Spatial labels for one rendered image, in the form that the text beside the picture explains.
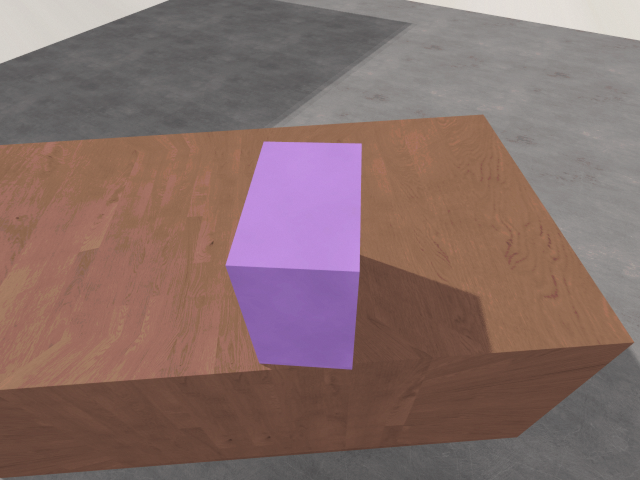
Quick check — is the carton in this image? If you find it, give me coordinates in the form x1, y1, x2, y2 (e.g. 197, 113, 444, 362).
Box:
225, 142, 362, 370

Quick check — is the pedestal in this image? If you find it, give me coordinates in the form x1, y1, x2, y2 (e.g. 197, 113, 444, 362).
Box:
0, 115, 634, 478

